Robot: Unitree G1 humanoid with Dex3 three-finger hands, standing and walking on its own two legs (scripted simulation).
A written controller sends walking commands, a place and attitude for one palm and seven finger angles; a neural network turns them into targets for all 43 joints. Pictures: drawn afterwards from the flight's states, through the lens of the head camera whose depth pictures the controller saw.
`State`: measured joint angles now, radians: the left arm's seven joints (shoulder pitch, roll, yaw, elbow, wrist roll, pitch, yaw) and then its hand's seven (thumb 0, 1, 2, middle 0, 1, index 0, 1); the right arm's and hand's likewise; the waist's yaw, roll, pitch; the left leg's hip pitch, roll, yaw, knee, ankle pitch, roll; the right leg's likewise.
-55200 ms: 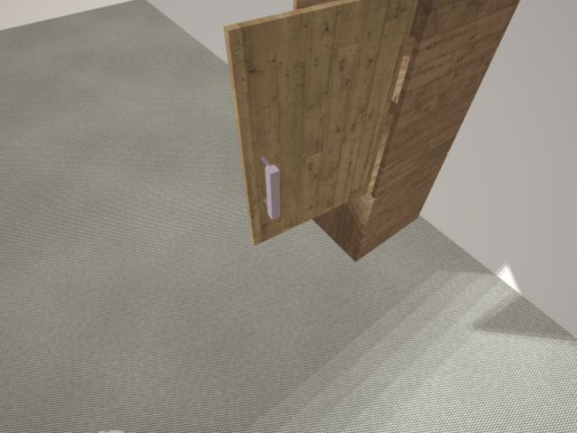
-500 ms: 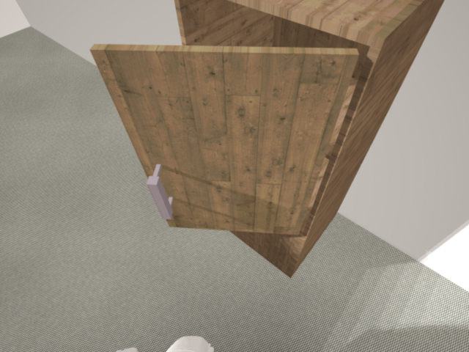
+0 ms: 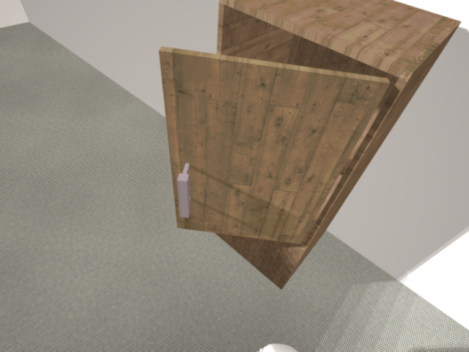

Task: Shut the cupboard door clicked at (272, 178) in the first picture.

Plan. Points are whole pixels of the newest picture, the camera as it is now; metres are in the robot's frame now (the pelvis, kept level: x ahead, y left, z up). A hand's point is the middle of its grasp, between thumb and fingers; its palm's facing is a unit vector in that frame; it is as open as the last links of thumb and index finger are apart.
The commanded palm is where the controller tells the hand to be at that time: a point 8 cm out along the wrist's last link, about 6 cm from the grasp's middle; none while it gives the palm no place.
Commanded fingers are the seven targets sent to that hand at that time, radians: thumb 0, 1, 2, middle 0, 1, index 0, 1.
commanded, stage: come to a stop and stand still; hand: left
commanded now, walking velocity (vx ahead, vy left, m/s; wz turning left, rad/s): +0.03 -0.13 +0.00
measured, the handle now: (185, 190) +0.51 +0.14 -0.12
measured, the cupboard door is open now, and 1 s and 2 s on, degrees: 36 36 36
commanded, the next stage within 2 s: look again from close up in 0.08 s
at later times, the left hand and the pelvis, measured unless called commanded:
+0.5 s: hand out of the picture +0.06 +0.14 -0.18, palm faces -0.02 -0.97 -0.25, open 7.2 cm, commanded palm none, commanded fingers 0.00 0.90 0.90 -0.20 -0.30 -0.20 -0.30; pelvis +0.00 -0.03 -0.02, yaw -2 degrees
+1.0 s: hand out of the picture -0.05 +0.13 -0.19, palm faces +0.06 -0.98 -0.17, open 7.4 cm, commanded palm none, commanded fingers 0.00 0.90 0.90 -0.20 -0.30 -0.20 -0.30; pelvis -0.01 -0.04 -0.02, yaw -1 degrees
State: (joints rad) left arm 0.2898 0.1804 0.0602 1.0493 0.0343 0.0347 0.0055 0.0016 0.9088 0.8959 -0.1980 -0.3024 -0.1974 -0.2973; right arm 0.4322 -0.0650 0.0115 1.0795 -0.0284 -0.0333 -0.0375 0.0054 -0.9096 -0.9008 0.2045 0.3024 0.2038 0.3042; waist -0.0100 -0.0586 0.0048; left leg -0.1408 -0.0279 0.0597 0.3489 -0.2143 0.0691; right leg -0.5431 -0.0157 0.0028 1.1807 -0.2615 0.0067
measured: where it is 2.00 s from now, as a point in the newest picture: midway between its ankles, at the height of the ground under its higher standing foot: outside the picture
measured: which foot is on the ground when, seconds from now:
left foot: down 0.00-1.00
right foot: up 0.00-0.22, down 0.24-1.00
